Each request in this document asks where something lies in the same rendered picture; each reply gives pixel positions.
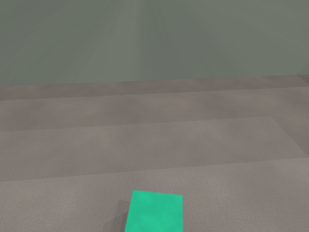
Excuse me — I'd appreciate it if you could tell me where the carton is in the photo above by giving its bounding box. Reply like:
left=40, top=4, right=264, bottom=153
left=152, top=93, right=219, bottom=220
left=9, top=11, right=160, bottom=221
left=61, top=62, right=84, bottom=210
left=125, top=190, right=183, bottom=232

